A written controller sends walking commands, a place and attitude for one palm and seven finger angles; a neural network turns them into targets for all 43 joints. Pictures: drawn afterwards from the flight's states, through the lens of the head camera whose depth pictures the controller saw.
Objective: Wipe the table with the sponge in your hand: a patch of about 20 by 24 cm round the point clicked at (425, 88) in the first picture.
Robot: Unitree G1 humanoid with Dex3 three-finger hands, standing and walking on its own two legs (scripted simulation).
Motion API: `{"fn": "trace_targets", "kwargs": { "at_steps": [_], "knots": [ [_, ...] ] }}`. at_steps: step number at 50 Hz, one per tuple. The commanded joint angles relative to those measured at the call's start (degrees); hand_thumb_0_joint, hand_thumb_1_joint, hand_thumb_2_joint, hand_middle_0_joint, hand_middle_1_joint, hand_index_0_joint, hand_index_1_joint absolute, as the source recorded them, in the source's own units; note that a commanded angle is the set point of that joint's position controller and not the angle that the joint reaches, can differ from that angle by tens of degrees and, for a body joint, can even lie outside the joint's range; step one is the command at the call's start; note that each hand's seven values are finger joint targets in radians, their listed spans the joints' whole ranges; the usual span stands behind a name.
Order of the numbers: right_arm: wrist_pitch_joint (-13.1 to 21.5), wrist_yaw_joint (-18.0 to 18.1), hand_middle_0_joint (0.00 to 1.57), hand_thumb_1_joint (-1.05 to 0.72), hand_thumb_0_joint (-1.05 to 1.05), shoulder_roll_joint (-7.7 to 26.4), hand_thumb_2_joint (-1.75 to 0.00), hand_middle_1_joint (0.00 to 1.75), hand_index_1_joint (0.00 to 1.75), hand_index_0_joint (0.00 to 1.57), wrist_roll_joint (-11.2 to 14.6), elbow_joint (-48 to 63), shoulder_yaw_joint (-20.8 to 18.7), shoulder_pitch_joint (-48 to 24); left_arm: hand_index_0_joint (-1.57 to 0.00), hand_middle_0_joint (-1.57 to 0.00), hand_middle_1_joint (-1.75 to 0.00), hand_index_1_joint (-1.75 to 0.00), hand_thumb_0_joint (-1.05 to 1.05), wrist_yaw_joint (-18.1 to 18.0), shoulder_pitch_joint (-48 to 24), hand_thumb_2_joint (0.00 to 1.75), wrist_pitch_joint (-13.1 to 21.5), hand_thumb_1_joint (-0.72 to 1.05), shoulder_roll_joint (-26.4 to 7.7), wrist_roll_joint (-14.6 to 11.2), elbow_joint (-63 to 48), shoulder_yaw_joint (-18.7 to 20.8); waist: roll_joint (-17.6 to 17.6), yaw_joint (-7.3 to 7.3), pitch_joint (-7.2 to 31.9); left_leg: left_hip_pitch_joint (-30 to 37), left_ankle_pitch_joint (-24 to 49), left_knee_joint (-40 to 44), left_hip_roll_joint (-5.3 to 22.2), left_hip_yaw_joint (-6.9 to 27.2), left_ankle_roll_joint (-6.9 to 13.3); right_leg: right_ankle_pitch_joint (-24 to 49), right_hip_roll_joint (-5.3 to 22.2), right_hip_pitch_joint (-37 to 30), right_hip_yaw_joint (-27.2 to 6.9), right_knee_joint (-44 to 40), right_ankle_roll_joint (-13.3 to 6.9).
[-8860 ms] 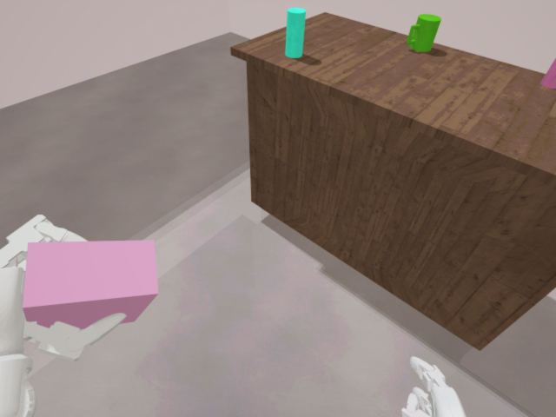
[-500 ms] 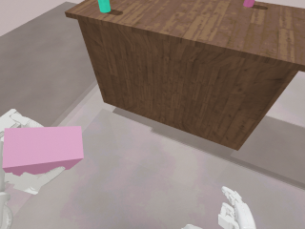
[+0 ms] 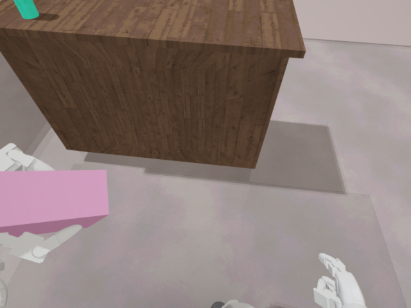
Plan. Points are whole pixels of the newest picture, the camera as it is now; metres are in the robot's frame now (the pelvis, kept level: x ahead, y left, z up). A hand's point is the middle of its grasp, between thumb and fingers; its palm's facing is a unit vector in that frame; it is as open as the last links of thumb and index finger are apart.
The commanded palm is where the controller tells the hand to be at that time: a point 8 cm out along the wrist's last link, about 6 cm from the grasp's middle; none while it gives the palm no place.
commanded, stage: turn to face it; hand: left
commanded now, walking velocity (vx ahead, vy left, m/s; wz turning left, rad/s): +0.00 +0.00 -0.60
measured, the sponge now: (67, 204) +0.22 +0.21 +0.16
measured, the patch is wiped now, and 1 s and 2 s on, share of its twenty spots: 0.00 0.00 0.00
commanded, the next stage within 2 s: take the last steps up to it in 0.70 s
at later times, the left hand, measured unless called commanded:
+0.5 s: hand (138, 212) +0.21 +0.11 +0.18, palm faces +0.04 -0.82 -0.57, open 10.1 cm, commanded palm +0.17 +0.17 +0.19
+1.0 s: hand (166, 249) +0.17 +0.07 +0.17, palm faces -0.04 -0.88 -0.47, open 10.1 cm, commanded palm +0.13 +0.14 +0.19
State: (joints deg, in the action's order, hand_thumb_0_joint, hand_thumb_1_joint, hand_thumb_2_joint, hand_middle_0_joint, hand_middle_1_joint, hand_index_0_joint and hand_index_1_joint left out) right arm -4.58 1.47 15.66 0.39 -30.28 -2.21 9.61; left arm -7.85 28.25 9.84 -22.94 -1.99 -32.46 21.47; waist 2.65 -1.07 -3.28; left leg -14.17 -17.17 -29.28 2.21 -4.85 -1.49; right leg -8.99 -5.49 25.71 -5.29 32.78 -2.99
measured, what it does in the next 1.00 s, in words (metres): walks backwards, turning right: right foot, then left foot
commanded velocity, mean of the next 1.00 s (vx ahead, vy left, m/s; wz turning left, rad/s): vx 0.07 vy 0.03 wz -0.28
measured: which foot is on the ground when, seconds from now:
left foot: down 0.00-0.24, up 0.26-0.58, down 0.60-0.86, up 0.88-1.00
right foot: down 0.00-0.00, up 0.02-0.20, down 0.22-0.62, up 0.64-0.82, down 0.84-1.00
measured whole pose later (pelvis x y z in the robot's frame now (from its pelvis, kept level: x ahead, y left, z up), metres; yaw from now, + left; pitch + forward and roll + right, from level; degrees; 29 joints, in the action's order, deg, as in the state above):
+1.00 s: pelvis -0.13 -0.05 +0.00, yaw -24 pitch +0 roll +0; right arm 1.0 2.1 10.5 0.3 -35.6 1.0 9.6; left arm -7.8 27.5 11.6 -21.6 -0.7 -29.5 19.3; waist -1.2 1.8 -3.9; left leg -24.7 -25.6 -55.2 3.7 -3.6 -1.6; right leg -14.1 1.3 18.2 5.1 32.5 -1.8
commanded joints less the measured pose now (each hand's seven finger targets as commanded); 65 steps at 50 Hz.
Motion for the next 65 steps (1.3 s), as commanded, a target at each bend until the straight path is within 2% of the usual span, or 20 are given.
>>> {"fn": "trace_targets", "kwargs": {
  "at_steps": [1, 5, 10, 12, 13, 17, 27, 30, 32, 35, 40, 41, 42, 44, 47, 51, 55, 58, 59, 65],
  "knots": [
    [4.3, 0.4, 0.20, -0.90, 0.00, 2.7, -0.90, 0.30, 0.30, 0.20, 0.4, 9.6, -1.3, -4.5, -1.20, -1.20, -1.60, -1.60, 0.00, -0.6, -5.0, 1.30, 4.4, 0.10, -10.1, 1.2, -13.0, 7.8, -19.3, -0.93, 6.3, -2.7, -2.6, 15.8, 25.1, 14.7, 11.4, -18.1, 4.6, 3.1, 2.5, 33.1, 5.5],
    [7.1, -1.1, 0.20, -0.90, 0.00, 3.7, -0.90, 0.30, 0.30, 0.20, 1.3, 9.0, -1.1, -1.8, -1.20, -1.20, -1.60, -1.60, 0.00, -0.3, -6.7, 1.30, 4.5, 0.10, -5.9, 0.4, -13.0, 2.9, -19.3, -0.32, 1.5, -2.8, 13.0, 7.7, 19.8, -0.5, 6.1, -19.0, 7.4, 0.9, 8.7, 20.5, 6.5],
    [9.4, -1.4, 0.20, -0.90, 0.00, 4.4, -0.90, 0.30, 0.30, 0.20, 1.1, 8.4, -1.2, 0.7, -1.20, -1.20, -1.60, -1.60, 0.00, -0.6, -11.0, 1.30, 4.0, 0.10, -8.1, 0.7, -9.7, 4.5, -11.4, -0.01, 5.8, -2.6, 14.0, -9.0, 16.2, -3.8, 1.0, -4.3, 6.0, -15.8, 11.6, -3.5, 5.0],
    [9.2, -1.2, 0.20, -0.90, 0.00, 1.7, -0.90, 0.30, 0.30, 0.20, 0.7, 9.5, -0.1, -2.4, -1.20, -1.20, -1.60, -1.60, 0.00, -1.7, -7.1, 1.30, 4.3, 0.10, -13.4, 0.8, -6.3, 10.0, 11.3, -1.10, 7.8, -19.1, -18.5, -32.1, 3.0, -3.8, -3.6, 35.1, 23.1, -23.2, -17.5, -9.0, -5.5],
    [8.3, -1.0, 0.20, -0.90, 0.00, 2.1, -0.90, 0.30, 0.30, 0.20, 1.3, 9.4, -0.9, -4.3, -1.20, -1.20, -1.60, -1.60, 0.00, -1.5, -5.4, 1.30, 3.4, 0.10, -12.5, -0.9, -7.7, 9.5, 14.0, -1.47, 10.6, -17.7, -18.7, -39.8, 3.3, 4.0, -3.3, 29.3, 25.2, -20.0, -22.7, -11.6, -5.7],
    [4.5, -1.6, 0.20, -0.90, 0.00, -0.1, -0.90, 0.30, 0.30, 0.20, 0.5, 7.8, 1.2, -5.7, -1.20, -1.20, -1.60, -1.60, 0.00, -1.6, 2.1, 1.30, 4.9, 0.10, -12.3, -2.0, -14.7, 12.6, 1.4, -0.06, 14.8, -17.7, -9.6, -38.6, 4.0, 6.0, -4.0, 19.2, 20.8, -22.6, -11.2, -8.5, -6.6],
    [4.8, -0.1, 0.20, -0.90, 0.00, 2.4, -0.90, 0.30, 0.30, 0.20, 0.6, 6.5, -0.3, -2.9, -1.20, -1.20, -1.60, -1.60, 0.00, -2.0, 3.0, 1.30, 4.0, 0.10, -9.4, -0.9, -10.1, 9.6, 3.8, 0.36, 13.5, 2.6, -5.2, -0.9, 0.5, 1.7, -0.6, -3.0, 17.0, -10.7, -13.3, -12.9, -3.8],
    [5.7, 1.2, 0.20, -0.90, 0.00, 5.2, -0.90, 0.30, 0.30, 0.20, 0.4, 7.7, -1.7, -3.1, -1.20, -1.20, -1.60, -1.60, 0.00, -1.2, -1.3, 1.30, 4.8, 0.10, -9.0, 0.0, -11.9, 8.2, -10.2, 0.36, 8.3, 9.0, -1.7, 10.4, 14.1, 13.0, 6.4, -11.7, 6.4, 2.2, -5.7, -1.4, 2.9],
    [7.1, 1.8, 0.20, -0.90, 0.00, 2.9, -0.90, 0.30, 0.30, 0.20, 0.2, 7.4, -1.0, -4.0, -1.20, -1.20, -1.60, -1.60, 0.00, -1.3, -3.5, 1.30, 5.1, 0.10, -11.1, 0.9, -12.6, 9.3, -20.5, -0.21, 8.0, -1.9, 0.8, 15.5, 24.0, 19.8, 12.2, -18.6, 4.5, 0.4, 3.3, 24.7, 5.1],
    [9.1, 0.9, 0.20, -0.90, 0.00, 3.5, -0.90, 0.30, 0.30, 0.20, 1.0, 6.2, -1.3, -2.3, -1.20, -1.20, -1.60, -1.60, 0.00, -0.6, -4.9, 1.30, 4.6, 0.10, -6.1, 1.0, -10.8, 3.4, -16.5, -0.14, 3.1, -3.2, 12.7, 8.6, 18.2, 4.7, 8.5, -18.3, 6.5, 0.5, 6.9, 20.7, 5.6],
    [11.8, 0.2, 0.20, -0.90, 0.00, 3.9, -0.90, 0.30, 0.30, 0.20, 0.8, 5.5, -1.1, -0.7, -1.20, -1.20, -1.60, -1.60, 0.00, -1.2, -10.6, 1.30, 5.0, 0.10, -6.9, 1.4, -10.0, 3.5, -15.4, 0.65, 5.6, -3.4, 15.3, -2.2, 14.4, 1.9, 3.3, -7.3, 5.3, -14.8, 12.6, -3.6, 5.4],
    [11.9, 0.2, 0.20, -0.90, 0.00, 3.2, -0.90, 0.30, 0.30, 0.20, 0.8, 5.2, -1.0, -1.0, -1.20, -1.20, -1.60, -1.60, 0.00, -1.2, -10.9, 1.30, 5.2, 0.10, -8.2, 1.6, -8.6, 4.7, -10.3, 0.83, 6.6, -5.1, 9.0, -7.6, 11.6, -0.2, 1.9, -1.3, 8.7, -17.3, 8.8, -7.8, 3.7],
    [11.3, 0.3, 0.20, -0.90, 0.00, 2.1, -0.90, 0.30, 0.30, 0.20, 0.7, 5.4, -0.8, -0.6, -1.20, -1.20, -1.60, -1.60, 0.00, -1.6, -10.1, 1.30, 5.2, 0.10, -10.2, 1.9, -7.1, 5.9, -0.1, 1.92, 7.8, -10.8, -2.0, -15.6, 5.6, -2.7, -0.1, 8.1, 17.6, -19.1, -4.5, -10.0, -1.1],
    [10.4, 0.8, 0.20, -0.90, 0.00, 2.1, -0.90, 0.30, 0.30, 0.20, 0.7, 5.2, -0.7, -3.7, -1.20, -1.20, -1.60, -1.60, 0.00, -2.1, -6.8, 1.30, 4.3, 0.10, -12.0, 0.3, -6.1, 8.1, 10.8, -0.14, 9.4, -16.5, -14.6, -31.4, 1.7, 2.4, -0.3, -0.6, 26.6, -18.6, -19.6, -17.3, -6.9],
    [8.0, 1.0, 0.20, -0.90, 0.00, 0.9, -0.90, 0.30, 0.30, 0.20, 0.2, 4.1, 0.8, -4.9, -1.20, -1.20, -1.60, -1.60, 0.00, -2.2, 0.1, 1.30, 4.7, 0.10, -11.4, 0.0, -8.7, 10.0, 1.6, 0.88, 9.3, -17.1, -8.8, -29.9, 3.3, 4.8, -0.2, -5.4, 25.2, -17.6, -10.4, -16.4, -7.8],
    [7.8, 1.5, 0.20, -0.90, 0.00, 0.5, -0.90, 0.30, 0.30, 0.20, -0.3, 4.3, 0.7, -4.8, -1.20, -1.20, -1.60, -1.60, 0.00, -2.6, 2.3, 1.30, 5.6, 0.10, -9.7, 0.4, -9.1, 9.5, 6.5, 0.27, 9.5, -10.0, -7.5, -13.8, 2.0, 0.3, 0.9, -10.0, 23.0, -15.4, -6.1, -17.2, -6.7],
    [9.4, 2.5, 0.20, -0.90, 0.00, 1.4, -0.90, 0.30, 0.30, 0.20, -0.7, 3.7, -0.5, -1.2, -1.20, -1.20, -1.60, -1.60, 0.00, -3.1, -1.9, 1.30, 6.2, 0.10, -8.1, 1.0, -9.6, 7.0, 0.0, 1.73, 10.0, 5.1, -3.2, 5.1, 0.0, -2.6, 2.3, -19.0, 18.7, -10.2, -1.8, -11.2, -2.4],
    [10.5, 3.0, 0.20, -0.90, 0.00, 3.3, -0.90, 0.30, 0.30, 0.20, -0.3, 3.7, -1.1, -1.1, -1.20, -1.20, -1.60, -1.60, 0.00, -2.6, -5.2, 1.30, 7.4, 0.10, -7.4, 1.6, -9.4, 5.2, -21.6, 1.78, 6.1, 7.8, -13.1, 18.6, 19.5, 25.1, 12.6, -24.9, 7.2, 5.4, 10.7, 20.6, 3.5],
    [11.3, 2.9, 0.20, -0.90, 0.00, 2.7, -0.90, 0.30, 0.30, 0.20, -0.3, 2.9, -1.1, -1.7, -1.20, -1.20, -1.60, -1.60, 0.00, -2.4, -6.2, 1.30, 7.4, 0.10, -8.1, 2.4, -6.6, 5.5, -18.2, 2.26, 2.8, 1.3, -18.1, 20.3, 20.2, 27.0, 14.8, -21.8, 9.1, 5.6, 7.9, 27.1, 3.3],
    [13.0, 2.4, 0.20, -0.90, 0.00, 2.6, -0.90, 0.30, 0.30, 0.20, -0.1, 1.3, -1.1, -1.1, -1.20, -1.20, -1.60, -1.60, 0.00, -1.7, -6.0, 1.30, 7.0, 0.10, -5.9, 1.7, -8.3, 2.7, -15.8, 1.30, 4.2, 0.7, -0.7, 13.3, 12.3, 11.0, 11.5, -18.0, 8.7, -4.0, 13.7, 11.6, 4.7]
  ]
}}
